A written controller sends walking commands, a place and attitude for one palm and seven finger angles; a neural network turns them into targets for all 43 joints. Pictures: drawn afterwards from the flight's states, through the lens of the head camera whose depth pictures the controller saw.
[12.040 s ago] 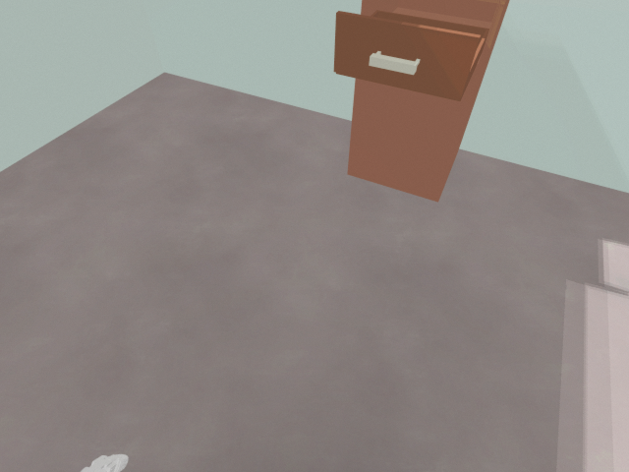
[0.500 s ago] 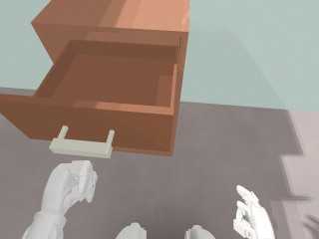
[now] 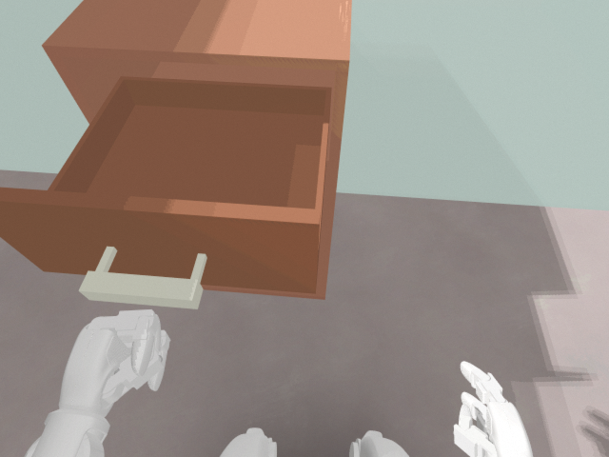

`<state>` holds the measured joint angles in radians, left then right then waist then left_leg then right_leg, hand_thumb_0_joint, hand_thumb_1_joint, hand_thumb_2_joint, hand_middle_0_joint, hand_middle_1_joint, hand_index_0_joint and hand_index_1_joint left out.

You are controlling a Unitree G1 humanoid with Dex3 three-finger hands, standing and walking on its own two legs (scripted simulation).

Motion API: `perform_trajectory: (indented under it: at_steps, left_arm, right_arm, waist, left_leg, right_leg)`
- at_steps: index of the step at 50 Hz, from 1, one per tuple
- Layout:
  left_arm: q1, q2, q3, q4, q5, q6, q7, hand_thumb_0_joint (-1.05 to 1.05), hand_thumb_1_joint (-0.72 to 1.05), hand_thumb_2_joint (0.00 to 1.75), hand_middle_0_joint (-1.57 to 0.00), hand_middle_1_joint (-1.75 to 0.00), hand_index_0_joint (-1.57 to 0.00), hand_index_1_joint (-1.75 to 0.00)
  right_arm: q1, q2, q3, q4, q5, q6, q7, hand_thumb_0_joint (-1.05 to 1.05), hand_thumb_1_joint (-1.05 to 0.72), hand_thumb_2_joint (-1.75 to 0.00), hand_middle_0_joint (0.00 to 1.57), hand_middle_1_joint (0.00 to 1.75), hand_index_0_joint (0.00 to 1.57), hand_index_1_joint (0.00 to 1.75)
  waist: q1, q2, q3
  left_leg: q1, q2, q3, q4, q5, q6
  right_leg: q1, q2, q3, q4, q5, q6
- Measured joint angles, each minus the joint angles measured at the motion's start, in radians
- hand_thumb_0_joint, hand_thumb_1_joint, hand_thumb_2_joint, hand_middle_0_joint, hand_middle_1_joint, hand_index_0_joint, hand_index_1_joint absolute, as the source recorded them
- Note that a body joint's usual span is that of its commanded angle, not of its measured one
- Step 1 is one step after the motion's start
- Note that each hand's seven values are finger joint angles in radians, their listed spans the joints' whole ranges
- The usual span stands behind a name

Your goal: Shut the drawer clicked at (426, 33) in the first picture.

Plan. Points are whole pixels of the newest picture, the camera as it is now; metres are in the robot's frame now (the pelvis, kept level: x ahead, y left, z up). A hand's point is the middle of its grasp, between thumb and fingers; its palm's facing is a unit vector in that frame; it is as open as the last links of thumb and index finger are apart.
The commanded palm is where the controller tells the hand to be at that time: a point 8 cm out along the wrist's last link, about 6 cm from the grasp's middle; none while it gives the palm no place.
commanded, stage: push the drawer shut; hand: left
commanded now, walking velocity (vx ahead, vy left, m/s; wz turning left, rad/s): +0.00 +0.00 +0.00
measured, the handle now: (149, 273) +0.33 +0.21 +0.05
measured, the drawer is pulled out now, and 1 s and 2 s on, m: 0.28 0.20 0.07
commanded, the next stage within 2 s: none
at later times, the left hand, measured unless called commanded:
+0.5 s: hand (171, 325) +0.27 +0.17 +0.05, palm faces -0.08 -0.99 -0.07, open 3.0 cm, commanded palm +0.26 +0.23 +0.05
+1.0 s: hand (184, 280) +0.32 +0.17 +0.05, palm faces -0.08 -1.00 -0.06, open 3.1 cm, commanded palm +0.32 +0.23 +0.05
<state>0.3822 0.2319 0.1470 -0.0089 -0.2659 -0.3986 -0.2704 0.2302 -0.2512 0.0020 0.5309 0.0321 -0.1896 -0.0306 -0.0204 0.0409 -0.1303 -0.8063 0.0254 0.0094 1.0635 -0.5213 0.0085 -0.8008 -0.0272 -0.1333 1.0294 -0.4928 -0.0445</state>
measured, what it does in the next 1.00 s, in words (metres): stands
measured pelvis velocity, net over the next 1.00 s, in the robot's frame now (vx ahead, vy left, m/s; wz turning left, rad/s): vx -0.01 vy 0.00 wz -0.01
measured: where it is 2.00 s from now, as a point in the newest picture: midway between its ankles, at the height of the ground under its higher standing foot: outside the picture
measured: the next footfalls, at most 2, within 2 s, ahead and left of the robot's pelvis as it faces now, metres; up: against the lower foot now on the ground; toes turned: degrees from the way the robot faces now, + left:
none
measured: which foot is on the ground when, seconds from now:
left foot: down 0.00-1.00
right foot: down 0.00-1.00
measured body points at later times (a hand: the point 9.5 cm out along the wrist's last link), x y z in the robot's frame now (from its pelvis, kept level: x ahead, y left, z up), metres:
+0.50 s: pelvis -0.01 +0.00 +0.00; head +0.07 -0.01 +0.44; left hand +0.26 +0.23 +0.05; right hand +0.16 -0.24 -0.10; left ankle +0.00 +0.11 -0.67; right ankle +0.01 -0.09 -0.67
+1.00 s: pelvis -0.01 +0.00 +0.00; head +0.07 +0.00 +0.45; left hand +0.32 +0.22 +0.05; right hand +0.13 -0.25 -0.10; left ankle +0.00 +0.11 -0.67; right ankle +0.01 -0.09 -0.67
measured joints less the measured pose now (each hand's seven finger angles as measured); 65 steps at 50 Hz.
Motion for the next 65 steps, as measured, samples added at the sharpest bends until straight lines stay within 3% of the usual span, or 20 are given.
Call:
perform_trajectory:
  at_steps: [9, 26, 37, 51, 65]
  left_arm:
    - [-0.035, -0.004, -0.016, 0.011, 0.012, 0.002, 0.003, 0.02, 0.9, 0.9, -1.4, -1.6, -1.4, -1.6]
    - [-0.257, 0.021, -0.002, 0.176, 0.02, 0.025, -0.002, -0.03, 0.82, 0.91, -1.4, -1.6, -1.4, -1.6]
    - [-0.413, 0.026, 0.015, 0.313, 0.028, 0.048, 0.011, -0.01, 0.82, 0.9, -1.4, -1.6, -1.4, -1.6]
    - [-0.514, 0.022, 0.022, 0.422, 0.054, 0.001, 0.03, 0.0, 0.82, 0.9, -1.4, -1.6, -1.4, -1.6]
    - [-0.712, 0.051, 0.044, 0.608, 0.071, 0.008, 0.028, -0.02, 0.79, 0.9, -1.4, -1.6, -1.4, -1.6]
  right_arm:
    - [-0.012, 0.004, 0.008, -0.008, -0.002, 0.003, -0.001, 0.02, -0.91, -0.9, 0.2, 0.3, 0.2, 0.3]
    - [0.0, -0.011, 0.028, 0.032, 0.0, 0.017, -0.007, 0.02, -0.91, -0.9, 0.21, 0.3, 0.2, 0.3]
    - [0.007, -0.014, 0.025, 0.049, 0.002, 0.028, -0.003, 0.02, -0.91, -0.9, 0.21, 0.3, 0.2, 0.3]
    - [0.018, -0.014, 0.023, 0.059, -0.001, 0.063, 0.007, 0.01, -0.91, -0.9, 0.21, 0.3, 0.2, 0.3]
    - [0.026, -0.011, 0.03, 0.077, -0.002, 0.093, 0.006, 0.01, -0.91, -0.9, 0.21, 0.3, 0.2, 0.3]
  waist:
    - [0.003, 0.0, -0.003]
    - [0.002, 0.001, 0.012]
    - [-0.015, -0.005, 0.016]
    - [-0.019, -0.014, 0.024]
    - [-0.032, -0.015, 0.028]
  left_leg:
    - [-0.009, -0.002, -0.003, 0.011, -0.003, -0.002]
    - [-0.024, -0.005, -0.006, 0.006, 0.015, -0.001]
    - [-0.012, -0.007, 0.008, -0.026, 0.034, 0.003]
    - [-0.009, -0.009, 0.019, -0.038, 0.038, 0.008]
    - [-0.036, -0.008, 0.017, -0.033, 0.043, 0.01]
  right_leg:
    - [-0.008, -0.002, -0.003, 0.012, -0.006, -0.002]
    - [-0.021, -0.005, -0.005, 0.008, 0.01, -0.003]
    - [-0.017, -0.005, 0.009, -0.017, 0.03, 0.001]
    - [-0.02, -0.006, 0.02, -0.024, 0.036, 0.006]
    - [-0.045, -0.005, 0.019, -0.025, 0.044, 0.007]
